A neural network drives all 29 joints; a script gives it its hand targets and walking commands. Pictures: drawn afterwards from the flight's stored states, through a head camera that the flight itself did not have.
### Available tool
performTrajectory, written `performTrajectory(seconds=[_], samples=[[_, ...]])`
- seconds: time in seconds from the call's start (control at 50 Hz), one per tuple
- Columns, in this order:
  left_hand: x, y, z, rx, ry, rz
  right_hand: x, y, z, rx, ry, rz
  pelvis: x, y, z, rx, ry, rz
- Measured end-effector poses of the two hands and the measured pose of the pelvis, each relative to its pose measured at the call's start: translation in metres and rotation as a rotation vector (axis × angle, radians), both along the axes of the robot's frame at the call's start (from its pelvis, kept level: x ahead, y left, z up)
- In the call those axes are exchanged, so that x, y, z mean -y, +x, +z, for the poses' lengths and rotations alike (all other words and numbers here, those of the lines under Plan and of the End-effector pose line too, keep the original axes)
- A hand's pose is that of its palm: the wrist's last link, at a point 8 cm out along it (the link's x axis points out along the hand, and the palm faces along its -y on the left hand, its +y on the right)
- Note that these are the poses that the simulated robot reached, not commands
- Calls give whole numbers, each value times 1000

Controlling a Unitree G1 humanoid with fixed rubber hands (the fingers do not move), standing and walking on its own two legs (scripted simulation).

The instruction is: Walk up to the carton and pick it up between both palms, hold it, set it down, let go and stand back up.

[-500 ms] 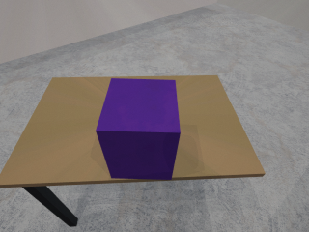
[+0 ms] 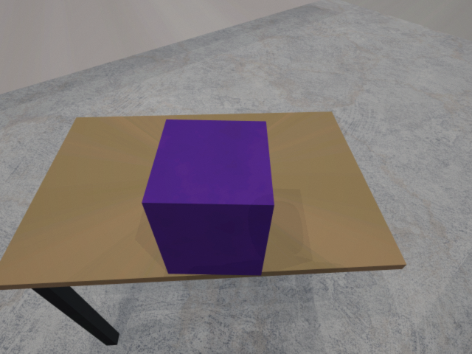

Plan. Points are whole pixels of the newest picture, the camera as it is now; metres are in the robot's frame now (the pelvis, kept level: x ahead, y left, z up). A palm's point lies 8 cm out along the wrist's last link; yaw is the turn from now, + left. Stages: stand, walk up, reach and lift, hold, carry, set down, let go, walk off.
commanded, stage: stand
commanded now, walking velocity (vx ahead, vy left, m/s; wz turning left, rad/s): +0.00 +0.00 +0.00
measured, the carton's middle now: (215, 200) +0.43 +0.04 +0.00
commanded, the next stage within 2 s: none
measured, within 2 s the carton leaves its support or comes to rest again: neither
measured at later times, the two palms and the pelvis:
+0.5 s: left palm out of the picture -0.03 +0.18 -0.15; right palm out of the picture -0.02 -0.21 -0.15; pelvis +0.01 +0.00 +0.00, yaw +0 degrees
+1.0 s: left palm out of the picture -0.03 +0.19 -0.15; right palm out of the picture -0.04 -0.20 -0.15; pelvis +0.02 +0.00 +0.00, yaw +0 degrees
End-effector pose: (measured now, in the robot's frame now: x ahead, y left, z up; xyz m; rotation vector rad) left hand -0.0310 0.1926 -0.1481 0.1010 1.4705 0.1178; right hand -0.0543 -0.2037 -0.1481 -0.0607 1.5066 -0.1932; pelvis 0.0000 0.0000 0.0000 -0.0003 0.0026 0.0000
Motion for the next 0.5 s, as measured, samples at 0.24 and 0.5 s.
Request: performTrajectory(seconds=[0.24,0.5], samples=[[0,4,3,2,6,12,-3,9,0,-12,22,12,4,7,1,-3,-1,2],[12,6,-1,-10,-27,10,7,34,0,30,-12,22,5,14,1,11,-5,3]])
